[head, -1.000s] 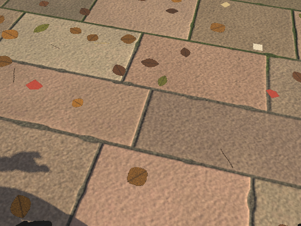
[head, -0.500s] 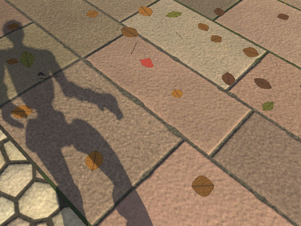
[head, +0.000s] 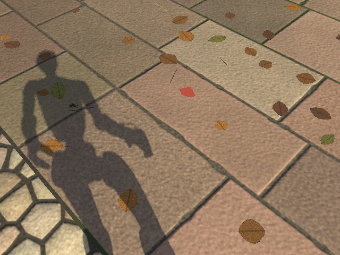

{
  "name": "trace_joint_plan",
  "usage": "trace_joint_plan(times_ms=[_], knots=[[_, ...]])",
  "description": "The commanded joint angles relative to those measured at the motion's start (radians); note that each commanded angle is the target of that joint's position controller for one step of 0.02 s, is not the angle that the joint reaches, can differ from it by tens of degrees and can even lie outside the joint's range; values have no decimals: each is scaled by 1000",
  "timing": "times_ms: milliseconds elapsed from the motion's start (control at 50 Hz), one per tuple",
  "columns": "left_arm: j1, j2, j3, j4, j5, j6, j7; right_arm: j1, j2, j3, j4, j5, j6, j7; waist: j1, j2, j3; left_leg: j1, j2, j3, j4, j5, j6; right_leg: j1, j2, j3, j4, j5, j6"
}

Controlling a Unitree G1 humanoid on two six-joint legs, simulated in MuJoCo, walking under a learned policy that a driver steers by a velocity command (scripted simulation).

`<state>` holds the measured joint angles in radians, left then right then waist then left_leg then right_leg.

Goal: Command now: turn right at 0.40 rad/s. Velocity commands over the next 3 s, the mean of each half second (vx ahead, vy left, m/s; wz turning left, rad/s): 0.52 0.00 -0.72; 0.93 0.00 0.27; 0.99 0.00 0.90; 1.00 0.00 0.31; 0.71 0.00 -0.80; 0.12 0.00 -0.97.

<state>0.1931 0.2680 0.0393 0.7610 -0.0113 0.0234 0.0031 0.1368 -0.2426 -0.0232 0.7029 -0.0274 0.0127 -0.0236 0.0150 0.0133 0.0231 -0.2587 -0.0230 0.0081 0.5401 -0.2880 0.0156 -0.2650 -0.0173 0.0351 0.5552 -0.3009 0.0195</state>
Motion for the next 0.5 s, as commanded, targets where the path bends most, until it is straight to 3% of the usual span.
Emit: trace_joint_plan(times_ms=[20,40,60,80,100,120,140,160,200,260,320,380,460,480,500], knots=[[-52,210,62,-92,-9,-22,13,-1,-136,-65,-75,9,5,-27,-26,-196,-40,37,-8,-7,63,33,3,-74,-156,292,-149,297,-162],[-40,204,63,-96,-9,-20,18,1,-117,-66,-80,11,5,-26,-24,-197,-50,29,-15,-12,71,18,7,-74,-156,324,-144,302,-173],[-27,192,65,-95,-19,-18,22,46,-105,-70,-82,12,-2,-19,-47,-180,-107,51,-15,-24,46,-144,23,-75,-138,338,-132,38,-182],[-42,170,60,-114,-27,-17,19,106,-127,-80,-69,21,-15,-10,-73,-105,-98,129,53,-110,-37,-300,66,-208,-101,318,-94,-333,-159],[-142,144,52,-165,-35,-19,16,233,-179,-97,-34,25,-31,-6,-151,17,-35,326,185,-256,-208,-490,131,-520,-14,173,45,-448,-81],[-212,68,28,-218,-45,-28,11,279,-264,-123,-5,32,-51,1,-167,232,-5,397,452,-613,-407,-628,224,-699,24,26,381,-267,-47],[-198,123,44,-214,-25,-35,8,225,-220,-105,-24,15,-75,-6,-126,97,0,348,489,-642,-397,-572,237,-719,-62,85,560,-203,-54],[-133,140,55,-196,-25,-38,-1,151,-183,-93,-44,22,-89,-13,-69,61,7,316,457,-552,-391,-519,209,-716,-82,97,619,-126,-51],[-60,128,55,-172,-24,-39,-15,93,-162,-83,-50,41,-103,-12,-39,88,19,286,392,-355,-413,-381,152,-704,-121,82,680,-17,-23],[-77,114,50,-189,-27,-34,-24,134,-177,-86,-34,15,-114,-10,-62,78,30,236,328,-103,-431,-192,108,-659,-137,25,707,118,14],[-120,85,36,-225,-28,-28,-32,187,-199,-91,-9,9,-111,-6,-83,67,66,253,331,14,-438,-128,115,-678,-148,9,627,160,28],[-169,68,22,-253,-31,-31,-50,206,-225,-99,9,11,-103,-1,-90,69,110,282,347,112,-458,-85,106,-669,-161,-27,507,192,3],[-207,71,13,-261,-38,-38,-74,205,-251,-110,33,27,-87,17,-82,47,167,352,349,243,-456,31,83,-600,-152,-109,354,145,-70],[-190,81,15,-257,-40,-39,-75,182,-264,-113,31,31,-81,23,-58,47,158,340,332,290,-420,190,72,-509,-126,-149,307,113,-98],[-169,90,19,-250,-33,-41,-72,210,-280,-116,42,39,-81,28,-42,64,130,312,340,295,-366,470,85,-376,-68,-190,286,58,-122]])
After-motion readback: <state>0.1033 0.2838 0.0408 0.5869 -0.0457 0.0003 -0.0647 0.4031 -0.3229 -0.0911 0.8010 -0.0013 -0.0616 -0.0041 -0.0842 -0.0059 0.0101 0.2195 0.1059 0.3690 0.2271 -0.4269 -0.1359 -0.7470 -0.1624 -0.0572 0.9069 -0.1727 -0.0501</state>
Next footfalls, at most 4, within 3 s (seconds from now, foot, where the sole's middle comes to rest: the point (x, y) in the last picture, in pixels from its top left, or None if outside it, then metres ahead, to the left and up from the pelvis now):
0.56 right None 0.27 -0.32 -0.77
1.04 left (276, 205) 0.70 -0.39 -0.77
1.42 right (314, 143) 1.03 -0.63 -0.77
1.90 left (220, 101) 1.32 -0.20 -0.77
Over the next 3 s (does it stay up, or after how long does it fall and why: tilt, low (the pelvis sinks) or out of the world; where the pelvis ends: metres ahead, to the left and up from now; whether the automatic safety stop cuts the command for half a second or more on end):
stays up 1.79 -0.20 0.00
